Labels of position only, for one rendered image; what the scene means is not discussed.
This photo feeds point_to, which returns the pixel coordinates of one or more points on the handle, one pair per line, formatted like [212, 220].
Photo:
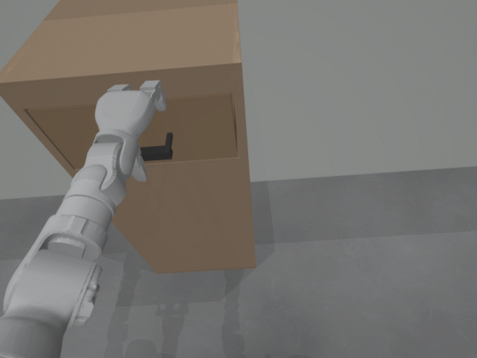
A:
[163, 152]

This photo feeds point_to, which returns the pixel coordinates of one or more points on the robot left upper arm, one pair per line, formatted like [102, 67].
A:
[56, 291]

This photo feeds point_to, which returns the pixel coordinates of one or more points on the drawer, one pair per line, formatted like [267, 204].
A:
[203, 127]

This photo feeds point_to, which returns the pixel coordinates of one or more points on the left robot hand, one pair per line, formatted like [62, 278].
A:
[130, 111]

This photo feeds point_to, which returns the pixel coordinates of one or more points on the left robot forearm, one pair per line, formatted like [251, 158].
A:
[79, 228]

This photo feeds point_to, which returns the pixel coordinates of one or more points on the cabinet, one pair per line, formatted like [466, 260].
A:
[193, 215]

